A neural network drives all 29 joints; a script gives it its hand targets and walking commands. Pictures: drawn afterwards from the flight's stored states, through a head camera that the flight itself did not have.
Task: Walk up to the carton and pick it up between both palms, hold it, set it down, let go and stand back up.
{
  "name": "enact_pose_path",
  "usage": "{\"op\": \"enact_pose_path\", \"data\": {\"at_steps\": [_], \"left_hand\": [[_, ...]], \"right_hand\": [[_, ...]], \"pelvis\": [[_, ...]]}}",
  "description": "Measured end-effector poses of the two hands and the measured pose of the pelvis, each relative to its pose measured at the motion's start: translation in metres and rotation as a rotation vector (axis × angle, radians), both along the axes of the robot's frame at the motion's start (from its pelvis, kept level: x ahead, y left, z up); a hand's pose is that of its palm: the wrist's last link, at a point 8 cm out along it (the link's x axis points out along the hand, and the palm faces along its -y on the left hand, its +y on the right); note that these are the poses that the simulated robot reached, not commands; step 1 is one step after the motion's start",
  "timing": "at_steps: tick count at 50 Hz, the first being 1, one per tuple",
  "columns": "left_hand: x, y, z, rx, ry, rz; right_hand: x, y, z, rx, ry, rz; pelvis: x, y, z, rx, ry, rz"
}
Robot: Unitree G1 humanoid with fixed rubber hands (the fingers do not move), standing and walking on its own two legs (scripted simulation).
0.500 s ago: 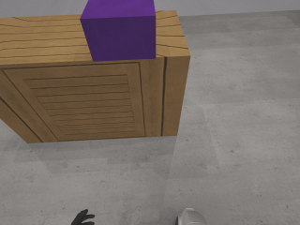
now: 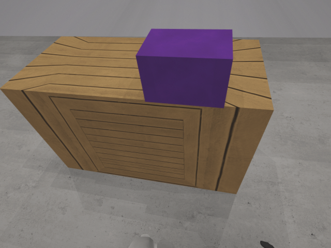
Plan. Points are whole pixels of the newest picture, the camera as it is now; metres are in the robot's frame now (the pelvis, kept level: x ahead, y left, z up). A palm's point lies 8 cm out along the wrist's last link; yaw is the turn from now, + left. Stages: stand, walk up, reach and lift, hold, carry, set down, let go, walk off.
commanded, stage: walk up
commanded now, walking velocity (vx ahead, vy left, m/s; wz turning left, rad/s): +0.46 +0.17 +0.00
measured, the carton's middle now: (186, 67) +0.72 +0.01 +0.05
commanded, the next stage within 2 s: none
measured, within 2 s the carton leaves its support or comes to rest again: neither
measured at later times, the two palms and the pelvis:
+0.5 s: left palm (91, 198) +0.28 +0.31 -0.14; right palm out of the picture +0.10 -0.16 -0.11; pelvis +0.16 +0.06 +0.01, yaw +0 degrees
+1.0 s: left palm (107, 217) +0.22 +0.23 -0.12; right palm (266, 196) +0.32 -0.24 -0.15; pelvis +0.26 +0.00 +0.01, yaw +2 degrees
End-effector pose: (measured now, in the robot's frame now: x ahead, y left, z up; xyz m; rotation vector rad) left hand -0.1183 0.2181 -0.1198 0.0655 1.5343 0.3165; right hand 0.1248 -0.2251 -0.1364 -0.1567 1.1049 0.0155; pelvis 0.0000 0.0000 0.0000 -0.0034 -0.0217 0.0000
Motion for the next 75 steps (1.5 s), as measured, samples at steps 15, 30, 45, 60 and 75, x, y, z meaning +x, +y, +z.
{"op": "enact_pose_path", "data": {"at_steps": [15,30,45,60,75], "left_hand": [[0.237,0.091,-0.048,-0.086,-0.144,-0.143],[0.434,0.055,-0.013,-0.068,-0.375,-0.312],[0.376,0.014,0.007,0.071,-0.219,-0.125],[0.335,0.026,-0.041,-0.034,-0.143,0.001],[0.324,0.123,-0.052,-0.109,-0.04,-0.064]], "right_hand": [[0.047,0.063,0.023,-0.159,0.089,-0.123],[-0.016,0.058,0.014,-0.087,0.364,-0.296],[0.144,-0.012,-0.022,-0.03,0.259,-0.142],[0.228,0.018,-0.001,-0.175,0.174,-0.036],[0.163,0.12,0.029,-0.189,0.121,-0.118]], "pelvis": [[0.119,0.071,-0.001,-0.023,0.023,-0.013],[0.186,0.046,0.006,0.012,0.003,-0.013],[0.252,-0.002,0.006,0.038,-0.01,0.032],[0.253,0.032,-0.009,-0.042,0.013,0.082],[0.233,0.113,0.006,-0.039,-0.02,0.039]]}}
